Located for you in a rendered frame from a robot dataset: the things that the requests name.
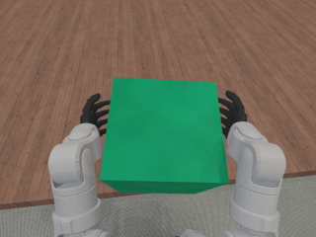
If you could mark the robot right upper arm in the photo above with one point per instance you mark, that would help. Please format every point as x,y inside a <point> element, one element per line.
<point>239,232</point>

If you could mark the right robot shin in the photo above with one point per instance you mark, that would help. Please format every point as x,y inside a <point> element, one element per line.
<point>188,230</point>

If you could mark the robot right forearm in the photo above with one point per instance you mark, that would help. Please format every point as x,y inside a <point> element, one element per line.
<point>260,170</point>

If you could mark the right robot hand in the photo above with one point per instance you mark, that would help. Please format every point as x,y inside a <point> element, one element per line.
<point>235,114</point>

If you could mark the left robot hand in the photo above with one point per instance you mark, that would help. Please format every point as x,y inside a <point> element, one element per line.
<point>90,114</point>

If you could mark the robot left forearm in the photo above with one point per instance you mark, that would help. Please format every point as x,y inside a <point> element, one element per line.
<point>71,167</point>

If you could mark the carton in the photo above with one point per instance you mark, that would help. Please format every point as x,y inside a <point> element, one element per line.
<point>164,137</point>

